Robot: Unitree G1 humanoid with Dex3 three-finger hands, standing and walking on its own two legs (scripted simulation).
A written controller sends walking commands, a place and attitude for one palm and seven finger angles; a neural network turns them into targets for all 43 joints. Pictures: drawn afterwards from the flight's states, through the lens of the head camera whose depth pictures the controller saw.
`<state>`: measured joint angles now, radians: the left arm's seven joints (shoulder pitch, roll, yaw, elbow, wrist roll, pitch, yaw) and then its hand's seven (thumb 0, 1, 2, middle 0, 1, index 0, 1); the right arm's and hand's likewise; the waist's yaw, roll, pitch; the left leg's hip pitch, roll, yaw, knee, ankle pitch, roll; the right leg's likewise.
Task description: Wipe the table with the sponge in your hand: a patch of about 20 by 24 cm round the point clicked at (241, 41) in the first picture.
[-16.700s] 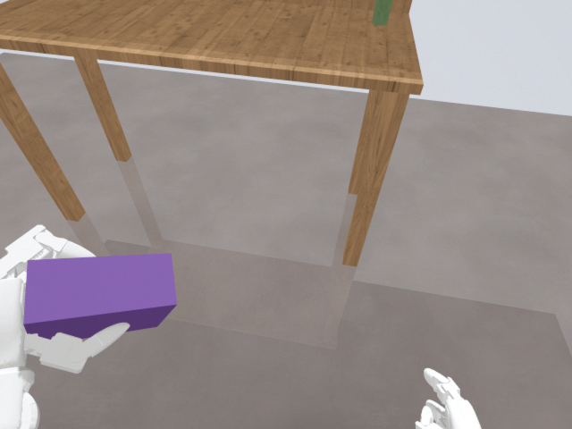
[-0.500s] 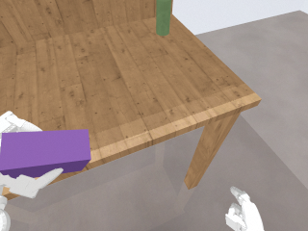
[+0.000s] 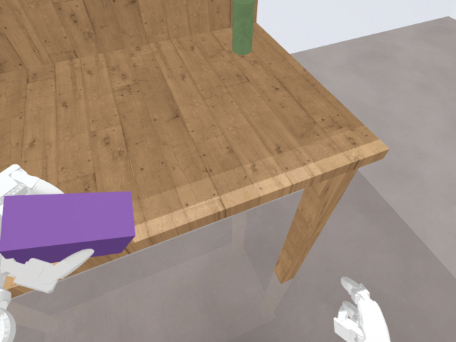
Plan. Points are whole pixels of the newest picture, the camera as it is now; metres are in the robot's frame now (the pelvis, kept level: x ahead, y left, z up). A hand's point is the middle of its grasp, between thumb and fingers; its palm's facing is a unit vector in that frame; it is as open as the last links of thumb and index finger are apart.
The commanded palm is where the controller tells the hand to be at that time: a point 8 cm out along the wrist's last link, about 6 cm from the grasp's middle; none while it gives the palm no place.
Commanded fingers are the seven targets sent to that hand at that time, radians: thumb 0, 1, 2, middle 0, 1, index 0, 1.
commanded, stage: shuffle to correct the standing spot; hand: left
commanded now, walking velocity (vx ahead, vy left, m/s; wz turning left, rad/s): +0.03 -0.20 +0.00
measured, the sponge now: (92, 227) +0.23 +0.20 +0.15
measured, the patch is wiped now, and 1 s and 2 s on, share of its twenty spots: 0.00 0.00 0.00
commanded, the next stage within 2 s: come to a stop and stand still in 0.98 s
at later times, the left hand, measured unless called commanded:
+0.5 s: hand (51, 234) +0.21 +0.23 +0.17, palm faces +0.35 -0.84 -0.41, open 9.9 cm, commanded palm +0.15 +0.28 +0.19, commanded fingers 0.00 0.10 1.30 -1.20 -1.60 -1.20 -1.60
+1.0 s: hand (55, 233) +0.21 +0.23 +0.17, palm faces +0.35 -0.84 -0.42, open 9.9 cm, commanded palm +0.16 +0.27 +0.19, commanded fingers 0.00 0.10 1.30 -1.20 -1.60 -1.20 -1.60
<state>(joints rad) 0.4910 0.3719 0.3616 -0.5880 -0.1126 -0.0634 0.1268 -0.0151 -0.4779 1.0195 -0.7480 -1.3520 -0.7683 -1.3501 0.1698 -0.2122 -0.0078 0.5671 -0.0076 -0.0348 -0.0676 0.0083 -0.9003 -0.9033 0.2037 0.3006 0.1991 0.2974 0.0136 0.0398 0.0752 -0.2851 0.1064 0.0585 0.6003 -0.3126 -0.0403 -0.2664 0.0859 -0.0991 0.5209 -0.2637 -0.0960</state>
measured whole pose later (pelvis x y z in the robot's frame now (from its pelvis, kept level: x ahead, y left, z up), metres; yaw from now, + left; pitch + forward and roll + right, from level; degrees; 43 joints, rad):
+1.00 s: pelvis +0.00 -0.01 +0.00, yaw +0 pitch +0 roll -1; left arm 0.51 0.38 0.35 -0.59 -0.11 -0.05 0.13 -0.01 -0.48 1.02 -0.75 -1.35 -0.77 -1.35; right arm 0.19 -0.21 -0.01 0.57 -0.01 -0.03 -0.07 0.01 -0.90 -0.90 0.20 0.30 0.20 0.30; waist 0.01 0.04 0.06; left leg -0.28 0.11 0.06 0.58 -0.30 -0.05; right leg -0.27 0.09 -0.10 0.52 -0.26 -0.11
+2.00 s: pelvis -0.01 +0.06 +0.01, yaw -2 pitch -2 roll -1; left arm 0.39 0.34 0.33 -0.45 -0.05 -0.19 0.11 -0.01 -0.48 1.02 -0.75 -1.35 -0.77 -1.35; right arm 0.20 -0.19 0.03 0.56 0.00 -0.11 -0.02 0.01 -0.90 -0.90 0.20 0.30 0.20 0.30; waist 0.04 -0.03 0.05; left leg -0.17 -0.06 0.06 0.43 -0.23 0.09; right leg -0.18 0.01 -0.03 0.39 -0.17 0.00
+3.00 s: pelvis -0.02 +0.02 +0.00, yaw +0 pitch -3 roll +1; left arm 0.23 0.49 0.30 -0.42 0.08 0.12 0.11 -0.01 -0.48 1.03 -0.74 -1.35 -0.76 -1.35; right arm 0.11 -0.24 0.05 0.62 0.00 -0.02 -0.04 0.01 -0.90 -0.90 0.20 0.30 0.20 0.30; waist 0.09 0.04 0.01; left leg -0.24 -0.05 0.03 0.54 -0.26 0.05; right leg -0.26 0.03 -0.04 0.56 -0.26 -0.05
